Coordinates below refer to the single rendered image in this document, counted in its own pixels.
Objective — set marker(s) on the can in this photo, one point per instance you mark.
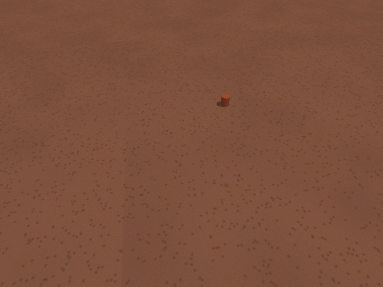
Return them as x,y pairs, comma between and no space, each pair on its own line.
225,100

